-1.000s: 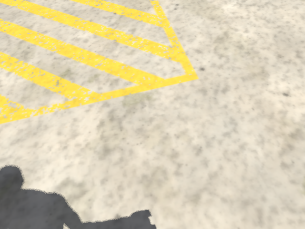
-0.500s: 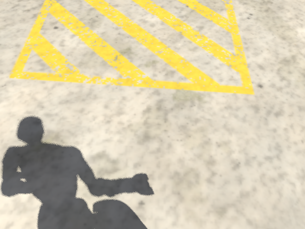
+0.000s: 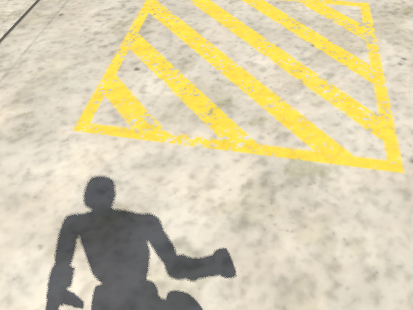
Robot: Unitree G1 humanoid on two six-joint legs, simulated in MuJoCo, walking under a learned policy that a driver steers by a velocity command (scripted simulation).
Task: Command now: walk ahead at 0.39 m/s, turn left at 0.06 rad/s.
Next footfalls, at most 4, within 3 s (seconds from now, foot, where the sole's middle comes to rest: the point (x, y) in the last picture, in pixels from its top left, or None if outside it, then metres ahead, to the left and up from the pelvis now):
0.04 left None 0.08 0.12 -0.78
0.54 right None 0.41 -0.12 -0.78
1.00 left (233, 248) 0.73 -0.02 -0.78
1.46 right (326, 241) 0.78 -0.35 -0.78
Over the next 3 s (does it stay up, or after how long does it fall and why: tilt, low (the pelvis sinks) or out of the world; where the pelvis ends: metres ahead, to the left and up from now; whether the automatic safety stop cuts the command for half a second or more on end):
stays up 1.51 -0.25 -0.02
